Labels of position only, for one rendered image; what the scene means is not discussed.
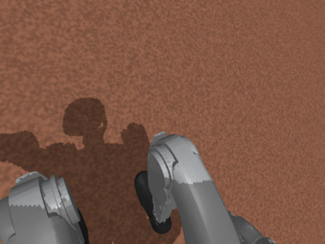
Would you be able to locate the right robot foot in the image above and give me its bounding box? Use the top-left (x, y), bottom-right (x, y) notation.
top-left (135, 171), bottom-right (172, 234)

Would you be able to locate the left robot foot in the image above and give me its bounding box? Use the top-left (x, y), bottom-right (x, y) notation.
top-left (77, 208), bottom-right (89, 244)

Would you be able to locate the right robot hand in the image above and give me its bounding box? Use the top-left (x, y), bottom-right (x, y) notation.
top-left (228, 211), bottom-right (264, 244)

